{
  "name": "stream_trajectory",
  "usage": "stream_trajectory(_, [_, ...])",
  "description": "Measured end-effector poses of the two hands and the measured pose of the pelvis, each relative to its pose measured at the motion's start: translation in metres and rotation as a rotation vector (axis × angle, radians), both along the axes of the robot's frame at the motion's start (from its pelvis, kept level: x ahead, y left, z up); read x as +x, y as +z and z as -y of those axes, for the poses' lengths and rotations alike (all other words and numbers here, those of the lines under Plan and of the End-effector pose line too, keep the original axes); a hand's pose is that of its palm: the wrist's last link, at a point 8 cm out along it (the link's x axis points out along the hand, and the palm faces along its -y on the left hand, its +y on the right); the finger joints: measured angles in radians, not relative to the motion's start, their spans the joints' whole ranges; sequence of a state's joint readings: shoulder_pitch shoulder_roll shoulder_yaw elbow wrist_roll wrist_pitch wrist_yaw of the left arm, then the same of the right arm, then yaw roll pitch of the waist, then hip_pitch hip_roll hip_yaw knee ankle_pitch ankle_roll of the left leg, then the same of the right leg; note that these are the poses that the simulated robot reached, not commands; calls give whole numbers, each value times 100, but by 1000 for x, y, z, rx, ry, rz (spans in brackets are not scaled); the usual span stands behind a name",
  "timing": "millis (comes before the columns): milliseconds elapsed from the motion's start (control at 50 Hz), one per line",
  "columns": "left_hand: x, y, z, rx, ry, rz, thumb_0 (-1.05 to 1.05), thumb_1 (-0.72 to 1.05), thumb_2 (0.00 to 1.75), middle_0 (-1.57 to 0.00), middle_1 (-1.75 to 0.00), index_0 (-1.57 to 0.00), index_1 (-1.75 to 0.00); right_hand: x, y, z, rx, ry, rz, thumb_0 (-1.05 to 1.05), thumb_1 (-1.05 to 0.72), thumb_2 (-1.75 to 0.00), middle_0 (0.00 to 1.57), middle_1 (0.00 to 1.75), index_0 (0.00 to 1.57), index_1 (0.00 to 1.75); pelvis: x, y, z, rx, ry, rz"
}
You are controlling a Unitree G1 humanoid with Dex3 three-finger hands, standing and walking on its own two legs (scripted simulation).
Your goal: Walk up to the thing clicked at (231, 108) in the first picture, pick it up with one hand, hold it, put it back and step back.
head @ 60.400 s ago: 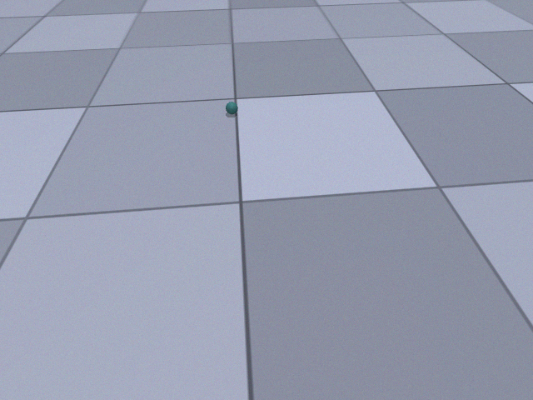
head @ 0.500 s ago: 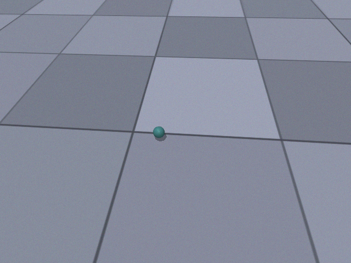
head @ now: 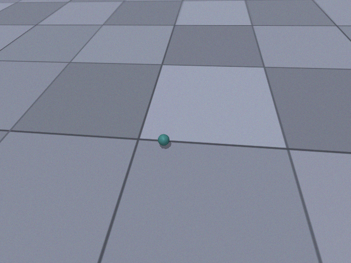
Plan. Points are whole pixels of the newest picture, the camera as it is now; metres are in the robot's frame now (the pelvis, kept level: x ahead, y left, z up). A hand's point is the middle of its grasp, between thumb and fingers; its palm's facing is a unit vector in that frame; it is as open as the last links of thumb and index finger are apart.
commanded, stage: step back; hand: left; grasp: from above
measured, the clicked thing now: (163, 139) +1.08 +0.20 -0.72
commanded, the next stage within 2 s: stand in 0.36 s
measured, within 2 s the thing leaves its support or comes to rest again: neither
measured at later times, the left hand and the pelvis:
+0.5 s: hand out of the picture +0.13 +0.27 -0.14, palm faces -0.02 -0.94 -0.34, open 7.4 cm; pelvis +0.03 +0.02 +0.01, yaw -2 degrees
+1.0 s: hand out of the picture +0.09 +0.27 -0.14, palm faces -0.06 -0.94 -0.33, open 7.4 cm; pelvis +0.01 +0.01 +0.02, yaw -1 degrees
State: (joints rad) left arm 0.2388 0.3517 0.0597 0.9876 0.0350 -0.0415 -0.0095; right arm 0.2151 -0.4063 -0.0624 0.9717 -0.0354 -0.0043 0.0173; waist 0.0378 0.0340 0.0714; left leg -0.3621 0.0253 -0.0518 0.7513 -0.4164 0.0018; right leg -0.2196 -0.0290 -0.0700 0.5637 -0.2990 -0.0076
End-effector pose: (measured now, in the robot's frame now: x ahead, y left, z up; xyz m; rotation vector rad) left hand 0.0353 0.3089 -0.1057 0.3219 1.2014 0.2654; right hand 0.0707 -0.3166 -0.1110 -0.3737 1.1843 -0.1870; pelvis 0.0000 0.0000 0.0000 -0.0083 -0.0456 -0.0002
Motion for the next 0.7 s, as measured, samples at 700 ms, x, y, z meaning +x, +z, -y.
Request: stream_trajectory(700, [79,4,2,-48,-89,23,1,90,89,-20,-30,-21,-30,31,12,-36,53,-63,28,0,-90,-89,20,30,21,30,18,16,-15,7,-25,17])
